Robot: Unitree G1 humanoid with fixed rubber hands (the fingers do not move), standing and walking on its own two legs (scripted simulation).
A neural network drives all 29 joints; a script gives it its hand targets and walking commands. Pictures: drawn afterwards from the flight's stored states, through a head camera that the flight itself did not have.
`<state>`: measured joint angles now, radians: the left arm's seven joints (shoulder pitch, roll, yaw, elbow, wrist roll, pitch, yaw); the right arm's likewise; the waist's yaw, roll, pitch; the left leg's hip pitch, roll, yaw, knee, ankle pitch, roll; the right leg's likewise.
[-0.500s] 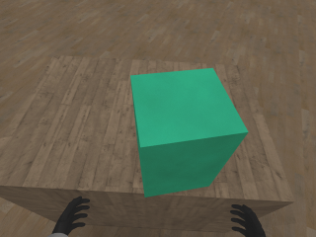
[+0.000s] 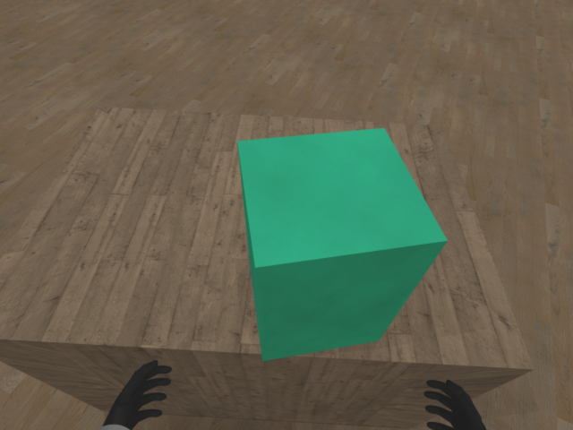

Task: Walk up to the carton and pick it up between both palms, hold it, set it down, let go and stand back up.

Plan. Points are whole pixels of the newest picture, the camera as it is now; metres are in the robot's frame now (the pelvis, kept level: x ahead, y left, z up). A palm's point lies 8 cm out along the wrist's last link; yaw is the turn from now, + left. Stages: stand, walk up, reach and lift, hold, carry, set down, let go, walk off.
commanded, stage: let go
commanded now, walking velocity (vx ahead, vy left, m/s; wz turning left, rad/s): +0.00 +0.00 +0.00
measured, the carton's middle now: (318, 254) +0.37 +0.00 +0.03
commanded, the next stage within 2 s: stand in 0.50 s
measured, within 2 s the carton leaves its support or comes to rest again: neither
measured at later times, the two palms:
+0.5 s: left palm (125, 424) +0.15 +0.24 -0.08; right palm out of the picture +0.15 -0.23 -0.08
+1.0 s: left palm out of the picture +0.09 +0.30 -0.10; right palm out of the picture +0.15 -0.22 -0.08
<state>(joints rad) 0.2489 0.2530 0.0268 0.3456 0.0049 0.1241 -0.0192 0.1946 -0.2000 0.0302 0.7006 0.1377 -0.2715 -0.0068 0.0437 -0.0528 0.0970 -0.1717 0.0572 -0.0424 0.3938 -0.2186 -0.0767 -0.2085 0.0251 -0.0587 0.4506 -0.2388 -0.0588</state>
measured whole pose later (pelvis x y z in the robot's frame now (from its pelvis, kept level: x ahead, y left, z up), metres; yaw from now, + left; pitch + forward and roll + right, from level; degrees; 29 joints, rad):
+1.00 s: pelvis +0.00 +0.02 +0.00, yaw +0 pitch -2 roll -1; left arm 0.30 0.33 0.01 0.69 0.00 -0.03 0.00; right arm 0.20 -0.20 -0.04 0.74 0.07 -0.02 0.00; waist 0.04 -0.05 -0.05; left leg -0.19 0.05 -0.04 0.49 -0.27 -0.05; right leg -0.19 0.02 -0.06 0.45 -0.24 -0.04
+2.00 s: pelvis +0.00 +0.03 +0.00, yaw +0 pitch -2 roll -1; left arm 0.32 0.33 0.01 0.77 0.00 -0.04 0.00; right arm 0.20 -0.20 -0.05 0.80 0.07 -0.01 0.00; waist 0.04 0.01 -0.02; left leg -0.19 0.05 -0.04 0.49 -0.27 -0.04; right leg -0.18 0.01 -0.06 0.45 -0.24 -0.03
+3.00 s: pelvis -0.02 +0.02 +0.00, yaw +0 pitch -4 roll -1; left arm 0.27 0.33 0.01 0.85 0.00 -0.04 0.00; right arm 0.20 -0.21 -0.05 0.88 0.07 -0.01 0.00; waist 0.04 0.02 0.03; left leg -0.18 0.05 -0.04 0.49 -0.25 -0.04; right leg -0.17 0.01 -0.06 0.45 -0.22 -0.03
